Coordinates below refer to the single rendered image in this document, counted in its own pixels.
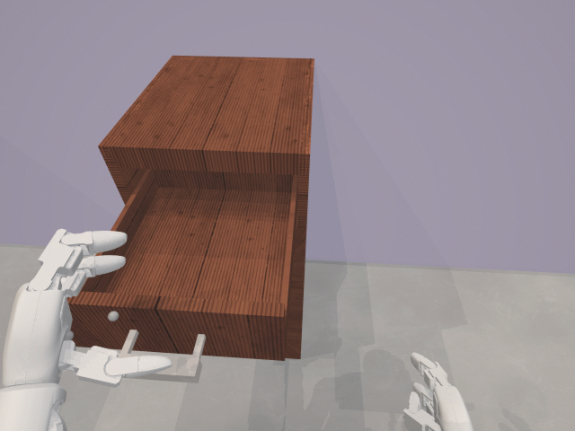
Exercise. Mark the right robot hand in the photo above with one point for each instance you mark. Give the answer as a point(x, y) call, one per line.
point(445, 408)

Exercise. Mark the left robot hand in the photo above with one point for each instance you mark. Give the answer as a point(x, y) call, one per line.
point(34, 349)

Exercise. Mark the robot left forearm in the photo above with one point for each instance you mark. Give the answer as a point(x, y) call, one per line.
point(32, 407)

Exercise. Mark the drawer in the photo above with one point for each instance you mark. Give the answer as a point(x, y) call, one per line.
point(207, 253)

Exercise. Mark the handle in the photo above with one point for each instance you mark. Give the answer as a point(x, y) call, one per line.
point(183, 369)

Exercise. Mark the cabinet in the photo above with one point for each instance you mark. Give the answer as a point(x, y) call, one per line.
point(224, 114)

